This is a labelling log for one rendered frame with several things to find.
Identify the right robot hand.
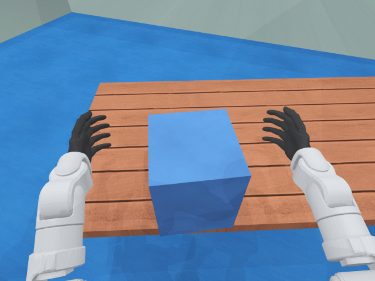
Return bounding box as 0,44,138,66
262,107,311,161

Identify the robot right forearm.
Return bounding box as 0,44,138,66
290,148,375,270

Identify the left robot hand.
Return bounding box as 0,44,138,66
68,111,111,162

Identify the robot left forearm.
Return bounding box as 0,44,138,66
26,152,93,281

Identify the carton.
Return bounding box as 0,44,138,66
148,109,251,237

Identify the table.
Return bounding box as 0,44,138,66
83,77,375,238

